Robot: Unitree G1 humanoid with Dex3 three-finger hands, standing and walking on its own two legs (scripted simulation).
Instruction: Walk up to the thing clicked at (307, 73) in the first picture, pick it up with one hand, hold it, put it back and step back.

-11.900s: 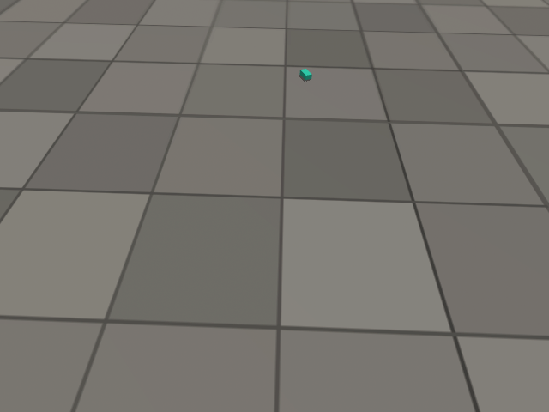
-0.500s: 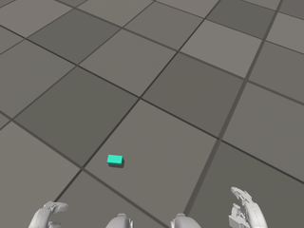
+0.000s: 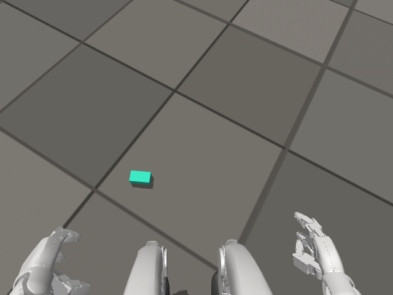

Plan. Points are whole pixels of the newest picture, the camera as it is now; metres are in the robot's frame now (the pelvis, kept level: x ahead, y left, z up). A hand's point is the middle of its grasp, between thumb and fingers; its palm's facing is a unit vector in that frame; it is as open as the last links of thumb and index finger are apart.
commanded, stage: rise first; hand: left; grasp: from above
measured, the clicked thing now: (140, 177) +0.54 +0.21 -0.61
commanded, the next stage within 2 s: none
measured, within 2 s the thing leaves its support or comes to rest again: neither
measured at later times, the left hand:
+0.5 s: hand (98, 213) +0.33 +0.28 -0.33, palm faces -0.53 -0.21 -0.82, open 12.3 cm
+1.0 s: hand (110, 193) +0.42 +0.28 -0.43, palm faces -0.50 +0.04 -0.86, open 12.2 cm
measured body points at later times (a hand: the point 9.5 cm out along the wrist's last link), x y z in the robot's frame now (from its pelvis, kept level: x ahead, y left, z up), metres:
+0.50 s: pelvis -0.08 -0.01 -0.20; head +0.14 +0.02 +0.19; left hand +0.36 +0.29 -0.28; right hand +0.02 -0.29 -0.33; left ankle +0.02 +0.11 -0.59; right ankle +0.02 -0.12 -0.59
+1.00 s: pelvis -0.07 +0.01 -0.27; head +0.19 +0.06 +0.10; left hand +0.44 +0.27 -0.38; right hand -0.05 -0.27 -0.37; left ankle +0.02 +0.11 -0.59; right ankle +0.02 -0.12 -0.59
